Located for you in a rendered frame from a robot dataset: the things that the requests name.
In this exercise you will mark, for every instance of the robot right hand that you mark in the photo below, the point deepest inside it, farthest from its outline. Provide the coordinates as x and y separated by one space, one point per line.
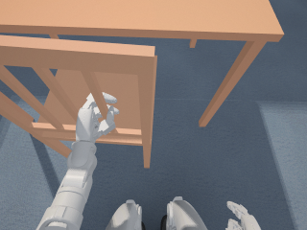
248 222

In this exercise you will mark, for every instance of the right robot thigh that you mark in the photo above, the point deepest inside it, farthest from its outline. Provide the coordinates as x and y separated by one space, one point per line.
183 216

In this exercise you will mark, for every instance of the robot left hand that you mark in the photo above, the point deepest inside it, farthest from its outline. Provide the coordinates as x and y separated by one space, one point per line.
88 116

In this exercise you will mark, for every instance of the left robot thigh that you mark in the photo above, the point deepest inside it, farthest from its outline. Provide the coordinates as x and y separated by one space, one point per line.
127 217

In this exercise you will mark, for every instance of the chair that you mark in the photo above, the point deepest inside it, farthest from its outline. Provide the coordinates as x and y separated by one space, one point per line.
125 71

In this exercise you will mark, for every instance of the robot left forearm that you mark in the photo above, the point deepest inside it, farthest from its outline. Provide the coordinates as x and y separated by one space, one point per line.
66 211

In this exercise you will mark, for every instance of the robot thigh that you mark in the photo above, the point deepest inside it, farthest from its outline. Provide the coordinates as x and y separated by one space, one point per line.
183 216
127 217

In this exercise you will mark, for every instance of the table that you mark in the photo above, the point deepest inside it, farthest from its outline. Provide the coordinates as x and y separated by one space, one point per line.
253 21

